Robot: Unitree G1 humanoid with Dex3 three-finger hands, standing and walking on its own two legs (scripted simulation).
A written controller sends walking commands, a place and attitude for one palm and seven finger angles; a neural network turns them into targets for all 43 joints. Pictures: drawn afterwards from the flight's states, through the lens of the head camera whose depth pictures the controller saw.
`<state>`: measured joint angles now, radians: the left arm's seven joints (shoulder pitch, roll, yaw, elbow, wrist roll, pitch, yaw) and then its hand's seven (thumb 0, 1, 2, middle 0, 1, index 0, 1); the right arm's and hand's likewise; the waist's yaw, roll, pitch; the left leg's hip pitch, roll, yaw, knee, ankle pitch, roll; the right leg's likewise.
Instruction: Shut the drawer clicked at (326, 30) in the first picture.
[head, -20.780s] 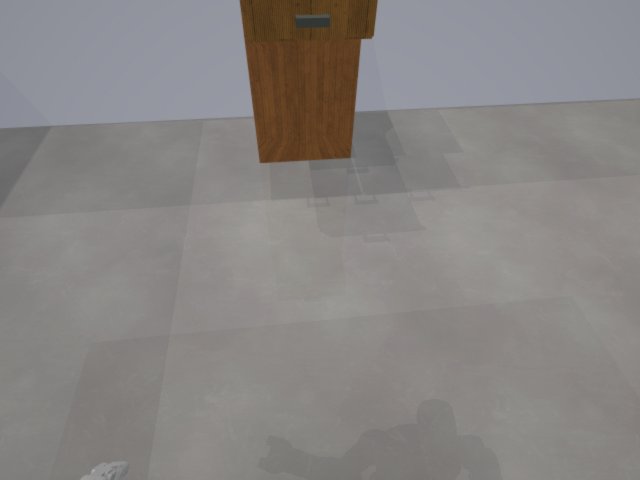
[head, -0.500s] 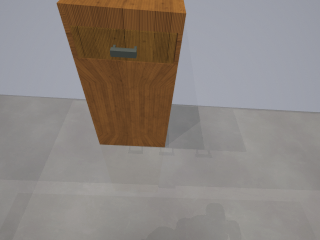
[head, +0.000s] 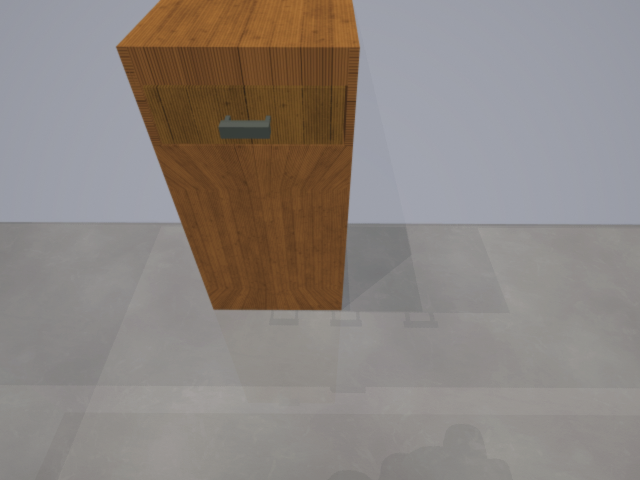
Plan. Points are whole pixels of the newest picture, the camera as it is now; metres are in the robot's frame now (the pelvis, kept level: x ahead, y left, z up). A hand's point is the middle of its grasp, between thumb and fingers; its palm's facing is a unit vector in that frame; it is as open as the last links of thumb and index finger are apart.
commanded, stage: let the arm hang, fingers relaxed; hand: left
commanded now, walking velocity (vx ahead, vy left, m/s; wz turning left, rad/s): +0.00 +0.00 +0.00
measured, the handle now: (246, 124) +0.81 +0.21 +0.03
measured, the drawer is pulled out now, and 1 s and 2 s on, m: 0.00 0.00 0.00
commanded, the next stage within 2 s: look to check the result in 0.26 s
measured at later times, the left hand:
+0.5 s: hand out of the picture -0.02 +0.15 -0.17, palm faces +0.06 -0.98 -0.19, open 7.3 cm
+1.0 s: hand out of the picture +0.00 +0.14 -0.17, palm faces +0.05 -0.98 -0.17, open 7.3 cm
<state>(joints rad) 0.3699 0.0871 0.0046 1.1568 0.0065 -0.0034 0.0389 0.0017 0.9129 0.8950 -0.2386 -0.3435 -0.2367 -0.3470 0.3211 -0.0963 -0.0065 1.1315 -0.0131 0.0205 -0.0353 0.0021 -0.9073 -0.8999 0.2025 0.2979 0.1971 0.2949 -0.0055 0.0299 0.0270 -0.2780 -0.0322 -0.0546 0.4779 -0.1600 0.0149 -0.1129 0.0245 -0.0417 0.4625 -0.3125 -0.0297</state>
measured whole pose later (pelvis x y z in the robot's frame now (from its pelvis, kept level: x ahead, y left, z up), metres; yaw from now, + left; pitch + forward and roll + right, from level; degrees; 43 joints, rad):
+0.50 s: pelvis +0.02 -0.01 +0.00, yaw +0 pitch -2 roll +0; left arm 0.34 0.11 0.02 1.15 0.00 -0.01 0.05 0.00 0.91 0.90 -0.20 -0.30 -0.20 -0.30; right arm 0.31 -0.12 -0.01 1.13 -0.01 0.01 -0.05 0.00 -0.91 -0.90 0.20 0.30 0.20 0.29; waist -0.01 0.02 0.06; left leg -0.25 -0.02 -0.06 0.47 -0.18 0.00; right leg -0.08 0.04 -0.04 0.43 -0.32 -0.04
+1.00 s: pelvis +0.02 -0.02 +0.00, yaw -1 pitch -2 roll +0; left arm 0.32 0.10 0.01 1.14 0.00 -0.01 0.04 0.00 0.91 0.89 -0.20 -0.30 -0.20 -0.30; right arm 0.29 -0.12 -0.01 1.14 -0.01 0.01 -0.05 0.00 -0.91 -0.90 0.20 0.30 0.20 0.29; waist 0.00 0.01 0.06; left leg -0.23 -0.01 -0.05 0.46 -0.19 -0.01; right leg -0.06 0.05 -0.04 0.41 -0.32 -0.05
